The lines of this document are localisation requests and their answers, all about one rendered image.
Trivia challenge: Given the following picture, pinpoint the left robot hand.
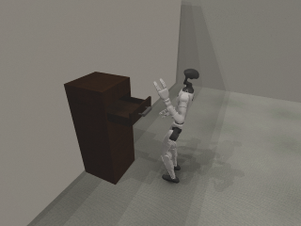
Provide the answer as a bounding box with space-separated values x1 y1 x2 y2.
153 78 169 100

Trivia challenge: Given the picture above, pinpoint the handle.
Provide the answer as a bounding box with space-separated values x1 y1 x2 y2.
138 106 152 117

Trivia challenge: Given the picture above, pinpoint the left robot upper arm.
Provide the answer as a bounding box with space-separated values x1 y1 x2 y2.
174 93 189 124

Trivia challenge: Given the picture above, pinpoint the cabinet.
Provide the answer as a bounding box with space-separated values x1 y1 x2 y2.
64 72 135 185

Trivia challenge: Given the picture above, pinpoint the robot left forearm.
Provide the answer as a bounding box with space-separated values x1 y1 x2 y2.
163 98 184 123

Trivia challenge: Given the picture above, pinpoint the drawer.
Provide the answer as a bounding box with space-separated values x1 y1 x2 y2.
106 95 151 127

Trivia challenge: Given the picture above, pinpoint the robot head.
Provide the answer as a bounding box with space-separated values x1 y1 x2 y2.
182 69 199 94

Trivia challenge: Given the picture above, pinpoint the right robot hand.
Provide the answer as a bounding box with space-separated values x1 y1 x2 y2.
159 109 170 118

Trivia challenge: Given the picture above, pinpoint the robot right shin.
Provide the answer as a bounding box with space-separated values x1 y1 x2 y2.
168 141 178 167

